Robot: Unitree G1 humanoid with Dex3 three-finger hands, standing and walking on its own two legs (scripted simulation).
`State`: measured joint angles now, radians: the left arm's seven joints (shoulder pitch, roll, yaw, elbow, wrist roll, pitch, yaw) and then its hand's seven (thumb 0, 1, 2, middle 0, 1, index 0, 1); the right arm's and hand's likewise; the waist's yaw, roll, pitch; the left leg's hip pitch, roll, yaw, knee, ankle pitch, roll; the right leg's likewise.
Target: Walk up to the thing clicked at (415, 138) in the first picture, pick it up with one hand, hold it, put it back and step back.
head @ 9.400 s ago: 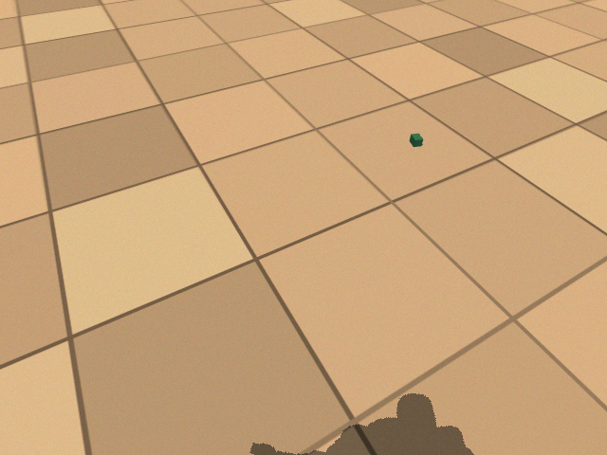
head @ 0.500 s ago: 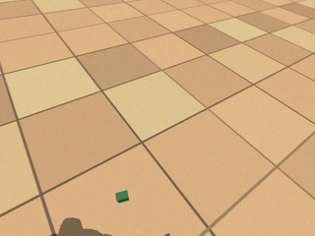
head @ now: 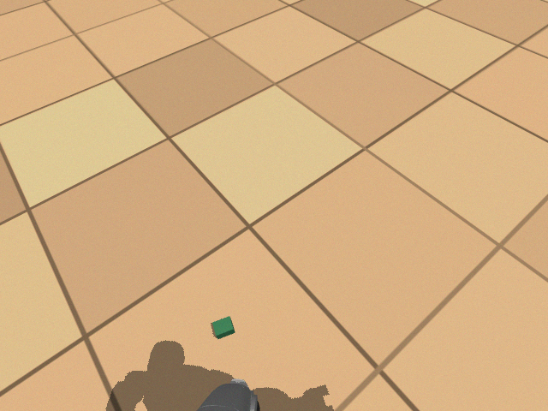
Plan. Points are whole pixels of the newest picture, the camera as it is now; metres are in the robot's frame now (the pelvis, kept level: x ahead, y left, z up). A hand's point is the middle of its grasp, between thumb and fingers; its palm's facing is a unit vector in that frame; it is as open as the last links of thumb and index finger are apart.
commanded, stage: walk up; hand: left
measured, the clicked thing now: (223, 327) +0.44 +0.22 -0.74
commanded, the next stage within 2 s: none
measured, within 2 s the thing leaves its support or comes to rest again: neither
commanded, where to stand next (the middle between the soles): +0.04 +0.00 m, yaw -2 degrees
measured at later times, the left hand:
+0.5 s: hand out of the picture -0.04 +0.28 -0.13, palm faces -0.05 -0.88 -0.47, open 7.3 cm
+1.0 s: hand out of the picture +0.00 +0.32 -0.15, palm faces -0.04 -0.95 -0.30, open 7.4 cm
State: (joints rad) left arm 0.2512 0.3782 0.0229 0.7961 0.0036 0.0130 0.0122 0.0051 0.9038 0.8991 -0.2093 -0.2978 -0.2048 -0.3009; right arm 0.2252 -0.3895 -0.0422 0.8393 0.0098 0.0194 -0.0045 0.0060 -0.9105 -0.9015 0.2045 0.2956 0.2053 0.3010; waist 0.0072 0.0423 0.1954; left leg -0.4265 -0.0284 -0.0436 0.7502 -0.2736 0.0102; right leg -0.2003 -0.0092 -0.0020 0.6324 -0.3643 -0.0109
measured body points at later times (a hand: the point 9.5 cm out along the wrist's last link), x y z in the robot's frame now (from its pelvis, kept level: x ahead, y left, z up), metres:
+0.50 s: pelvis -0.09 +0.00 -0.01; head -0.08 -0.03 +0.44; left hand -0.04 +0.32 -0.10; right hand +0.00 -0.31 -0.14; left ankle +0.01 +0.15 -0.67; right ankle -0.12 -0.11 -0.73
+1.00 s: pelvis -0.05 +0.05 +0.02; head -0.05 +0.09 +0.46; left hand +0.00 +0.37 -0.13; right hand -0.02 -0.27 -0.07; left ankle -0.05 +0.14 -0.73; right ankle +0.03 -0.13 -0.66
